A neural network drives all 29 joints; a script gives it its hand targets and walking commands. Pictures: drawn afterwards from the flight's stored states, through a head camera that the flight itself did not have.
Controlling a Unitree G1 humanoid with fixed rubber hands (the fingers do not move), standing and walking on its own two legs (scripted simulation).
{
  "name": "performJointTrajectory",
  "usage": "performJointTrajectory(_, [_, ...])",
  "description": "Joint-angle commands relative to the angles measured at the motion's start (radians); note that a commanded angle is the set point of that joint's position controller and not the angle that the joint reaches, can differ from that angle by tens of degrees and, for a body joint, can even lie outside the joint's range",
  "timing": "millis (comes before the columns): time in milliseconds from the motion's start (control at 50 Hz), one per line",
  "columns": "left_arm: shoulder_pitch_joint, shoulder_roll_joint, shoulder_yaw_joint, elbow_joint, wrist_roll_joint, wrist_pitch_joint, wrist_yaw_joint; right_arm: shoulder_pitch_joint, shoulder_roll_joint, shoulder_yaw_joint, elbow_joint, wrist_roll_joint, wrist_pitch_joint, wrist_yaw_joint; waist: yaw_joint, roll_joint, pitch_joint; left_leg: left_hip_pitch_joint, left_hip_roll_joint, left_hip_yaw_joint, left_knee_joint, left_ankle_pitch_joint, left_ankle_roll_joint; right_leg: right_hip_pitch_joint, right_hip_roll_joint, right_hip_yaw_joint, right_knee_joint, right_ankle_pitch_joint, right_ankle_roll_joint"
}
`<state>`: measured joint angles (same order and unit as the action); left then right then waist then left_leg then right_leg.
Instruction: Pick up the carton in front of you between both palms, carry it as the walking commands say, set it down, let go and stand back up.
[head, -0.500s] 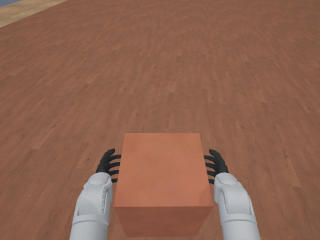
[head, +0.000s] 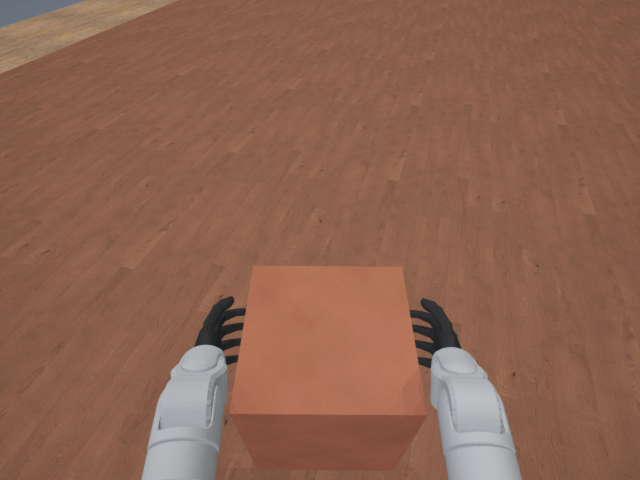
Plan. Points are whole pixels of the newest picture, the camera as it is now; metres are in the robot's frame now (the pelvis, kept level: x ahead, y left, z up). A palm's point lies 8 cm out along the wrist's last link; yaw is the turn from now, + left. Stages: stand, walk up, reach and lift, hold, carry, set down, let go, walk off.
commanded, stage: hold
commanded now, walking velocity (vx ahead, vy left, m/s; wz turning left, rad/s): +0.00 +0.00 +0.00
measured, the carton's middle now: (326, 372) +0.31 +0.00 -0.06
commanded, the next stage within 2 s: set down in 0.58 s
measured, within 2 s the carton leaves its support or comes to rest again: neither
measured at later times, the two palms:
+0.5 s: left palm (236, 357) +0.27 +0.11 +0.05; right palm (473, 344) +0.29 -0.19 +0.04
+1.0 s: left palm (251, 345) +0.33 +0.11 -0.02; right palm (450, 338) +0.34 -0.19 -0.03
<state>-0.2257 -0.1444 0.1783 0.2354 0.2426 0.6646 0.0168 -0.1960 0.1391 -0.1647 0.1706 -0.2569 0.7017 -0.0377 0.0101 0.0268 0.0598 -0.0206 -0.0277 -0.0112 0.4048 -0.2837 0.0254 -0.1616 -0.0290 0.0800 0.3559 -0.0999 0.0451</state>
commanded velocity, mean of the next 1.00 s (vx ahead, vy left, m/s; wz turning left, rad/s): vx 0.00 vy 0.00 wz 0.00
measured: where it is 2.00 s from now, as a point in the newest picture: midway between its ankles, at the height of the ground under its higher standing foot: outside the picture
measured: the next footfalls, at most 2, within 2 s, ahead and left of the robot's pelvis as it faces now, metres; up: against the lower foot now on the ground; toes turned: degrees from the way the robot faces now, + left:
none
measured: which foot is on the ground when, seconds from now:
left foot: down 0.00-1.00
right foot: down 0.00-1.00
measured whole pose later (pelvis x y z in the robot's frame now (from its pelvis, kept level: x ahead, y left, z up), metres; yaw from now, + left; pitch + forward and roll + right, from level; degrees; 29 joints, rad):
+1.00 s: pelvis -0.01 -0.03 -0.02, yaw +4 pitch +6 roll +0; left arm -0.56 -0.25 0.52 0.55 0.46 0.42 0.02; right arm -0.58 0.14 -0.49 0.56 -0.46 0.44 0.07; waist -0.03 0.06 0.07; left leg -0.40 -0.04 -0.12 0.64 -0.34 -0.02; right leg -0.52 0.02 0.08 0.59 -0.18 0.02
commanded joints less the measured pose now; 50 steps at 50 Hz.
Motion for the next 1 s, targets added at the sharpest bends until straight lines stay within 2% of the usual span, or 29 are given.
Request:
performJointTrajectory(0, [-0.476,-0.929,-0.543,-0.048,-0.242,-0.041,-0.235,-0.443,0.904,0.528,-0.041,0.231,-0.053,0.251,-0.035,0.017,-0.273,-0.120,-0.032,-0.089,-0.105,0.333,-0.046,0.251,0.164,-0.037,0.026,0.139,-0.045])
performJointTrajectory(80, [-0.516,-0.938,-0.533,-0.005,-0.246,-0.036,-0.262,-0.454,0.932,0.498,0.022,0.212,-0.050,0.257,-0.044,0.011,-0.246,-0.195,-0.040,-0.082,-0.126,0.212,-0.040,0.295,0.155,-0.041,0.015,0.096,-0.047])
performJointTrajectory(280, [-0.532,-0.955,-0.438,0.076,-0.201,-0.041,-0.287,-0.560,0.976,0.520,0.044,0.234,-0.035,0.292,0.005,-0.041,-0.260,-0.306,-0.059,-0.063,-0.140,0.025,0.008,0.397,0.109,-0.021,-0.017,0.003,-0.019])
performJointTrajectory(460, [-0.566,-0.958,-0.403,0.097,-0.188,-0.045,-0.304,-0.572,0.975,0.497,0.071,0.229,-0.022,0.302,-0.004,-0.053,-0.266,-0.315,-0.062,-0.066,-0.115,-0.009,0.018,0.400,0.079,0.012,-0.040,-0.087,-0.011])
performJointTrajectory(620, [-0.611,-0.962,-0.387,0.117,-0.181,-0.043,-0.304,-0.605,0.966,0.471,0.098,0.224,-0.020,0.303,-0.015,-0.049,-0.252,-0.325,-0.062,-0.071,-0.112,-0.017,0.014,0.397,0.076,0.007,-0.037,-0.088,-0.013])
performJointTrajectory(700, [-0.694,-0.973,-0.331,0.202,-0.148,-0.065,-0.296,-0.684,0.939,0.386,0.192,0.183,-0.045,0.311,-0.027,-0.031,-0.212,-0.369,-0.063,-0.064,-0.097,-0.076,0.010,0.351,0.088,-0.013,-0.011,-0.155,-0.027])
performJointTrajectory(800, [-0.808,-0.940,-0.165,0.349,-0.041,-0.127,-0.255,-0.804,0.853,0.184,0.372,0.070,-0.121,0.317,-0.047,-0.006,-0.167,-0.463,-0.063,-0.058,-0.037,-0.129,-0.001,0.221,0.110,-0.043,0.068,-0.198,-0.050])
performJointTrajectory(860, [-0.807,-0.870,-0.056,0.393,0.036,-0.176,-0.210,-0.808,0.763,0.065,0.440,-0.005,-0.180,0.300,-0.050,-0.002,-0.165,-0.521,-0.069,-0.055,0.014,-0.088,-0.018,0.114,0.122,-0.054,0.133,-0.129,-0.057])
performJointTrajectory(920, [-0.750,-0.782,0.022,0.406,0.092,-0.247,-0.175,-0.762,0.661,-0.016,0.471,-0.068,-0.256,0.286,-0.047,-0.004,-0.215,-0.581,-0.085,-0.045,0.078,0.002,-0.039,0.009,0.132,-0.057,0.204,-0.007,-0.053])
performJointTrajectory(980, [-0.731,-0.761,-0.004,0.392,0.088,-0.346,-0.155,-0.753,0.634,-0.003,0.475,-0.070,-0.354,0.283,-0.042,0.008,-0.329,-0.637,-0.098,-0.037,0.149,0.113,-0.058,-0.065,0.141,-0.058,0.282,0.124,-0.051])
